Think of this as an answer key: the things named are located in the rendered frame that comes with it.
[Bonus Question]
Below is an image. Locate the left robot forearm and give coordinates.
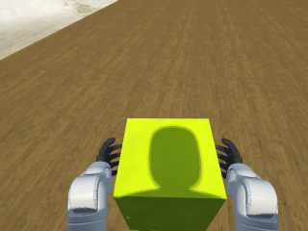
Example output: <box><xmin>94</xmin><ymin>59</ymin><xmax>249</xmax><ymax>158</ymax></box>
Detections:
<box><xmin>67</xmin><ymin>161</ymin><xmax>113</xmax><ymax>231</ymax></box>

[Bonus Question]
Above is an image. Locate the carton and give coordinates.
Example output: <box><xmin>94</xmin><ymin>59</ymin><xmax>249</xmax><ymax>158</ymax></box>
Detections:
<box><xmin>113</xmin><ymin>118</ymin><xmax>227</xmax><ymax>231</ymax></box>

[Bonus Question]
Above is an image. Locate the robot right hand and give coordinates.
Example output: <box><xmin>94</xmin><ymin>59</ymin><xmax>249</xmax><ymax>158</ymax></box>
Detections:
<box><xmin>215</xmin><ymin>138</ymin><xmax>243</xmax><ymax>179</ymax></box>

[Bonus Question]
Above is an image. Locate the right robot forearm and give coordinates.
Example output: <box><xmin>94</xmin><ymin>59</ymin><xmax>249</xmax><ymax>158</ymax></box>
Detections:
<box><xmin>226</xmin><ymin>163</ymin><xmax>279</xmax><ymax>231</ymax></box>

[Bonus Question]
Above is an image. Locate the robot left hand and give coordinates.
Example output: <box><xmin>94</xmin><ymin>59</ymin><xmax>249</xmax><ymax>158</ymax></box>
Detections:
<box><xmin>96</xmin><ymin>138</ymin><xmax>122</xmax><ymax>176</ymax></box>

